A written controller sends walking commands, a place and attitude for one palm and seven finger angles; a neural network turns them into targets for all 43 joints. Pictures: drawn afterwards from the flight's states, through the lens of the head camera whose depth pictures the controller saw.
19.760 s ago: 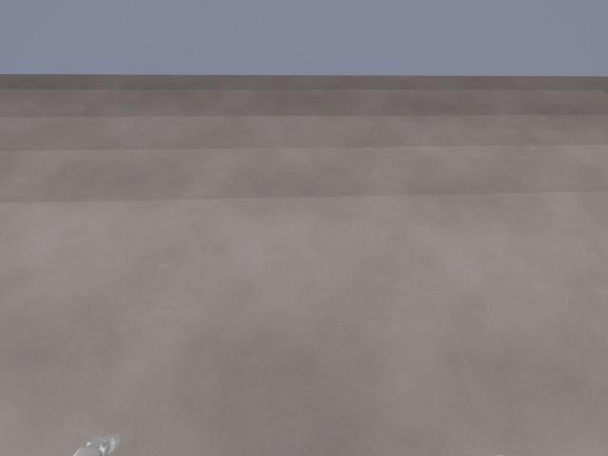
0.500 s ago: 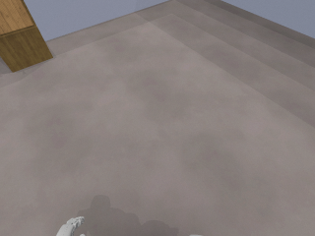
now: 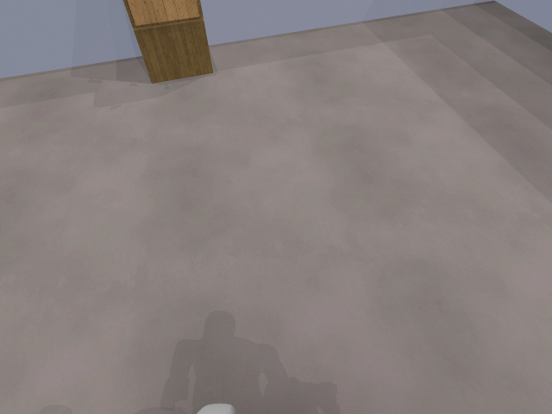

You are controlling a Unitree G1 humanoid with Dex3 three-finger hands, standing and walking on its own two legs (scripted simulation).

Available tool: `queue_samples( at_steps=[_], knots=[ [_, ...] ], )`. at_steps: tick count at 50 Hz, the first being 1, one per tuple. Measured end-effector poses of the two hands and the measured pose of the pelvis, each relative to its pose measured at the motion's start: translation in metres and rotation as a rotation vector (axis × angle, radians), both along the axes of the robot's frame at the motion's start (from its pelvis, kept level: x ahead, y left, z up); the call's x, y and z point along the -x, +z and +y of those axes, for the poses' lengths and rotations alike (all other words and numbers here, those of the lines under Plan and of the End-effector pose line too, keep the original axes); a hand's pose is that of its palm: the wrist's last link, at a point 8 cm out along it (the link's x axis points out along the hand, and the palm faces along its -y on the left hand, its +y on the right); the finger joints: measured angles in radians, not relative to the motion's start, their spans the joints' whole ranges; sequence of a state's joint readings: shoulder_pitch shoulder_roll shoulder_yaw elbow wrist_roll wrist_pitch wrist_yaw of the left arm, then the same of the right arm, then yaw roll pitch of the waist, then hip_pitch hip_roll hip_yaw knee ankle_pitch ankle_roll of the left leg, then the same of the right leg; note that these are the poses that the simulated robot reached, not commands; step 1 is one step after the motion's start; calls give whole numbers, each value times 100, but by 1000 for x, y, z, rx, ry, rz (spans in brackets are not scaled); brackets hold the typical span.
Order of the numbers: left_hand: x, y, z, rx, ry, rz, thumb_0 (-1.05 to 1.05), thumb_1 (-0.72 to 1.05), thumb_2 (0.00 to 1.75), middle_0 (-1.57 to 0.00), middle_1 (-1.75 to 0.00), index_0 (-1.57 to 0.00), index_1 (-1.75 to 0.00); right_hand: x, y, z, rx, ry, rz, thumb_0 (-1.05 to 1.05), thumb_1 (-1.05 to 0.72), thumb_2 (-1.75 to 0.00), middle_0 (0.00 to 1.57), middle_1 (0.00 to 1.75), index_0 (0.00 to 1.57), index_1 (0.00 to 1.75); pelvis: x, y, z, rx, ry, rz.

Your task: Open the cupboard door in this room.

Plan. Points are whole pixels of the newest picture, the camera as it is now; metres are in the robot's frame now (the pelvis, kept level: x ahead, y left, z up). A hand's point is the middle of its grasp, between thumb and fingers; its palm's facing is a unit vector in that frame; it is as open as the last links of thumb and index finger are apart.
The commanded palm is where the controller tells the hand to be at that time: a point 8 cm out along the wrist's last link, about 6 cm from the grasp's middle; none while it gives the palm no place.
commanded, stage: turn or walk to find it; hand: left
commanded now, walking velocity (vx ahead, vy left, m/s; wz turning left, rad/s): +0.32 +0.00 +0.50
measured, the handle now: out of the picture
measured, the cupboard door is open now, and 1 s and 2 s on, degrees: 0 0 0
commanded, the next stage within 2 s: none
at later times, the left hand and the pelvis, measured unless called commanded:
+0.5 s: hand (134, 384) +0.18 +0.26 -0.16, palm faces +0.17 -0.96 -0.21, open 7.4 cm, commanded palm none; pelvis +0.11 +0.05 +0.00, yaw +12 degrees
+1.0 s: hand (172, 356) +0.23 +0.21 -0.16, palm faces +0.42 -0.88 -0.23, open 7.3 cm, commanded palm none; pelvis +0.32 +0.05 +0.01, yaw +22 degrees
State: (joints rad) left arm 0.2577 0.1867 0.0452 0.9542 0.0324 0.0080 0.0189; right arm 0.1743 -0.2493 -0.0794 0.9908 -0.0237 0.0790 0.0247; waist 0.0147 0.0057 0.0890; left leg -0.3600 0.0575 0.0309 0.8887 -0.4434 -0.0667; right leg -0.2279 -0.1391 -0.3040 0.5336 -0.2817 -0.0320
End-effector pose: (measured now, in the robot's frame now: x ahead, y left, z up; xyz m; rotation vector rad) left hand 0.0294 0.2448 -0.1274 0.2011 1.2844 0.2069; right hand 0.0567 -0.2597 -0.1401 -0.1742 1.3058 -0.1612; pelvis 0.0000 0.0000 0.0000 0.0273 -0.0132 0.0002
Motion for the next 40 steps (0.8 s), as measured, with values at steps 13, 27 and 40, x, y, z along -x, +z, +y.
queue_samples(
  at_steps=[13, 27, 40],
  knots=[
    [25, -16, 70, 54, 153, 43, 1, 91, 90, -20, -30, -20, -30, -72, 27, 73, 37, 176, -159, 1, -91, -90, 20, 30, 20, 30, -29, 1, 51, 47, 127, -6],
    [-165, -2, 60, 41, 83, -156, 1, 91, 90, -20, -30, -20, -30, -52, -2, 75, -26, 90, 177, 1, -90, -90, 20, 30, 21, 30, -133, -5, 46, 12, 216, 20],
    [-221, 4, 22, -3, 264, -155, -1, 92, 90, -20, -30, -20, -30, -248, -17, 47, -34, 245, 110, 1, -91, -90, 20, 30, 20, 30, -249, -4, 24, 0, 328, -26]
  ],
)
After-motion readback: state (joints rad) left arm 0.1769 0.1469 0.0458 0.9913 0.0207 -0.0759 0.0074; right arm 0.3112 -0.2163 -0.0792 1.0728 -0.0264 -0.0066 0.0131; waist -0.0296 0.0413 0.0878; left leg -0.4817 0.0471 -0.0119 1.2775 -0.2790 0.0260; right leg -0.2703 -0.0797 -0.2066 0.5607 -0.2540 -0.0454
